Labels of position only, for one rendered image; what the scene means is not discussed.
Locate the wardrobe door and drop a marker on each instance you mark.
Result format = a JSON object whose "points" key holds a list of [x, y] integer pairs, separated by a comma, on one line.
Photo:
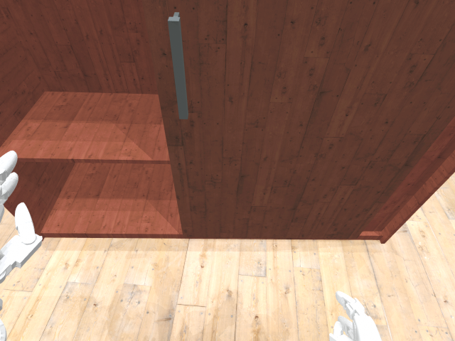
{"points": [[437, 153], [304, 116]]}

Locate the robot left hand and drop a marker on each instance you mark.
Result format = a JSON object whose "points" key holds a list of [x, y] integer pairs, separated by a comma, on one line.
{"points": [[22, 246]]}

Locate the robot right hand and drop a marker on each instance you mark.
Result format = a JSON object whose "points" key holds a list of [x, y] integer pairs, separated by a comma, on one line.
{"points": [[363, 328]]}

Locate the handle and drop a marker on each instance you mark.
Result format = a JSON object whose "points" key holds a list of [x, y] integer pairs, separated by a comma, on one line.
{"points": [[174, 27]]}

